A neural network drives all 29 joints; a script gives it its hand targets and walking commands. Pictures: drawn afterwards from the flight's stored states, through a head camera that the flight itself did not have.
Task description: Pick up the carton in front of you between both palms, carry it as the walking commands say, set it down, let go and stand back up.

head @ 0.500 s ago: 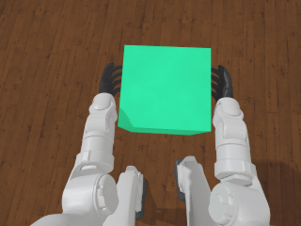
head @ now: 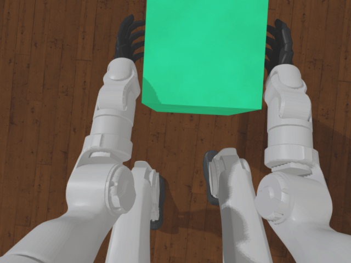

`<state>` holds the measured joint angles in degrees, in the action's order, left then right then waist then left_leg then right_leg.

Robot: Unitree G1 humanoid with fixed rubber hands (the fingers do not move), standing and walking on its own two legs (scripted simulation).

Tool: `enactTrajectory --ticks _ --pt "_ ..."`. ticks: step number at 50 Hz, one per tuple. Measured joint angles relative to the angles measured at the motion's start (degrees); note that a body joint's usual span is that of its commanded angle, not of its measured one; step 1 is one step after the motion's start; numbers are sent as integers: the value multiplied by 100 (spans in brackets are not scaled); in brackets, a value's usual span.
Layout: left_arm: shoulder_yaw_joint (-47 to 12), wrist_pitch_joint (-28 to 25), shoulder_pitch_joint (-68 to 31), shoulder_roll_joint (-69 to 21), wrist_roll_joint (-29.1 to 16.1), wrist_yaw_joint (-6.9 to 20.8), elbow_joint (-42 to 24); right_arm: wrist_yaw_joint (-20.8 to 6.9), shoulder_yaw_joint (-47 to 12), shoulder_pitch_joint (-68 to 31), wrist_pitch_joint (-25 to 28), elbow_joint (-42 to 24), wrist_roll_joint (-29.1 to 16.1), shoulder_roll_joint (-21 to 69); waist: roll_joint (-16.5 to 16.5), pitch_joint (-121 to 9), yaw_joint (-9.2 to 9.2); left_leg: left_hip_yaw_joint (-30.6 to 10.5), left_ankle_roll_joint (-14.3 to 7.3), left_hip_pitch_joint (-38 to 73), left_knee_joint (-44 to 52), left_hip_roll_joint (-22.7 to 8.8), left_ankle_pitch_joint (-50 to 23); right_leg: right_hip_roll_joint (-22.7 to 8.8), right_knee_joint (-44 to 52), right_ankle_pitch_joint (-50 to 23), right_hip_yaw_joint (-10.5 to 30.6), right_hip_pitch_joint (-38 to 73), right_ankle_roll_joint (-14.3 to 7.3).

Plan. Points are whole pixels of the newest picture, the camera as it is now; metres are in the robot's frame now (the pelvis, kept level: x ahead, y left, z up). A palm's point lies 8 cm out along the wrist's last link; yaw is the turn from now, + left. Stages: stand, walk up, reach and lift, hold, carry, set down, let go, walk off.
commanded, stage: set down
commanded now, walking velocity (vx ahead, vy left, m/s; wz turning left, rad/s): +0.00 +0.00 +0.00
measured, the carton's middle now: (198, 67) +0.50 -0.09 -0.18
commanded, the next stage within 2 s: none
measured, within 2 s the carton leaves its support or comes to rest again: rests again in 1.32 s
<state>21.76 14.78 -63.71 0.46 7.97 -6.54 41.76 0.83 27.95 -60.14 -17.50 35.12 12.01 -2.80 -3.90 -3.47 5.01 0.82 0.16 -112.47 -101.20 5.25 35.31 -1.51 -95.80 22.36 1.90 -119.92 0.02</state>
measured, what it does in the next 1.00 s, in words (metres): lowers itself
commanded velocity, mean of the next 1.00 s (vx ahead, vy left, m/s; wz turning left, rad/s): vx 0.00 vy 0.00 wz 0.00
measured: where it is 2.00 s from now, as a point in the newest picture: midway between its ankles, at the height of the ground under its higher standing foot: (184, 199)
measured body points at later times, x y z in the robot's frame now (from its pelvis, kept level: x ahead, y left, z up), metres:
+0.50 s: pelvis -0.01 +0.00 -0.10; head +0.36 -0.06 +0.15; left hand +0.57 +0.03 -0.27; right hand +0.51 -0.27 -0.26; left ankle +0.06 +0.11 -0.47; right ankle +0.13 -0.13 -0.47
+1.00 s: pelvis -0.02 +0.01 -0.12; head +0.36 -0.03 +0.12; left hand +0.56 +0.03 -0.30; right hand +0.51 -0.27 -0.29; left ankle +0.06 +0.11 -0.47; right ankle +0.13 -0.13 -0.47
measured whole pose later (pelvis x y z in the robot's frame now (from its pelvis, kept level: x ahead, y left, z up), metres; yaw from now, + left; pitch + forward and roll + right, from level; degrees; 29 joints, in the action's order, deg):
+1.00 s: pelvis -0.02 +0.01 -0.12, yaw +1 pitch +39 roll +0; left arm 9.1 13.3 -86.8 11.8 -0.7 -8.3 57.8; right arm -1.2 22.5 -82.7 -13.3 56.0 1.3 -18.3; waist -3.0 20.1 9.1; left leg 0.8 0.3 -126.8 -126.5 8.2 39.0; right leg -3.5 -119.1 24.9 1.5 -133.5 0.5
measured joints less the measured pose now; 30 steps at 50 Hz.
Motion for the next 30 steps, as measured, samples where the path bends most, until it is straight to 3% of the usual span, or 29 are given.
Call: enactTrajectory --ticks 13,30 --pt "-191 13 -1086 413 -104 -121 479 71 1 -959 2 381 -138 -415 -24 848 127 16 47 -833 -1029 41 158 -14 -960 56 -9 -863 -27" --pt "-1084 -67 -2022 1016 -773 -381 1029 159 -602 -1972 128 1197 -1064 -1246 161 2119 379 19 64 -1205 -2234 84 519 -22 -2088 266 -39 -1310 -34"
